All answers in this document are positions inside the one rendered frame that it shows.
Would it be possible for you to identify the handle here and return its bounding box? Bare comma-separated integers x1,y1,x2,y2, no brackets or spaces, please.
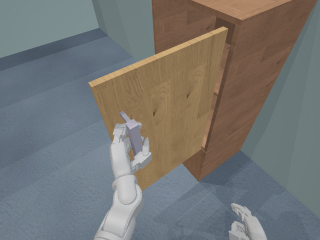
119,111,143,156

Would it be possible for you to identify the cupboard door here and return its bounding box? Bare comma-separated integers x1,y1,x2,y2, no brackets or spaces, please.
88,26,228,191

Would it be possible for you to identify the robot left forearm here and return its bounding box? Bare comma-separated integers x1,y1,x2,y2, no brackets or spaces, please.
93,174,144,240

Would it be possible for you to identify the robot right hand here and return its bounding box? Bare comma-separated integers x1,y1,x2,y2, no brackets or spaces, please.
228,203,267,240

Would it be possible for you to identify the robot left hand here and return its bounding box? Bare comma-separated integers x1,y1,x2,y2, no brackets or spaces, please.
109,122,152,180

